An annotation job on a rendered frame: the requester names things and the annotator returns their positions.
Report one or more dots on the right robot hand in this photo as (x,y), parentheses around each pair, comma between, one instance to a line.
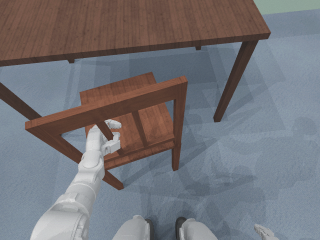
(264,233)

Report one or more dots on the robot left upper arm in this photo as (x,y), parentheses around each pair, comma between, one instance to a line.
(62,225)

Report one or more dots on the left robot forearm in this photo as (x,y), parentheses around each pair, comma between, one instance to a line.
(83,190)

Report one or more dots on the right robot thigh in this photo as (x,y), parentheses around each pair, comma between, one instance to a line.
(195,231)

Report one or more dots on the chair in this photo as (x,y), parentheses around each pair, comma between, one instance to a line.
(138,103)

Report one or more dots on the table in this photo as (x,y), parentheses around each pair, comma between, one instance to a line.
(37,31)

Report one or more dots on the left robot hand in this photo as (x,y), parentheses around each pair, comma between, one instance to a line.
(97,141)

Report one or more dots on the robot right foot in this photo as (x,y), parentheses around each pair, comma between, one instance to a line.
(178,225)

